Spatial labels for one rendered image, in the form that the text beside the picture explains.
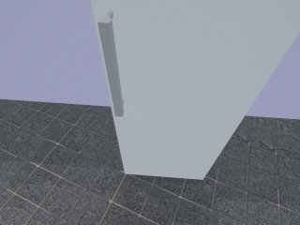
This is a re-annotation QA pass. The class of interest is fridge door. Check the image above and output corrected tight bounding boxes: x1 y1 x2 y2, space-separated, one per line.
91 0 300 180

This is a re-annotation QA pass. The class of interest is handle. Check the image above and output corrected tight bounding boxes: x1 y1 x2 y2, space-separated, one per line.
97 11 124 117

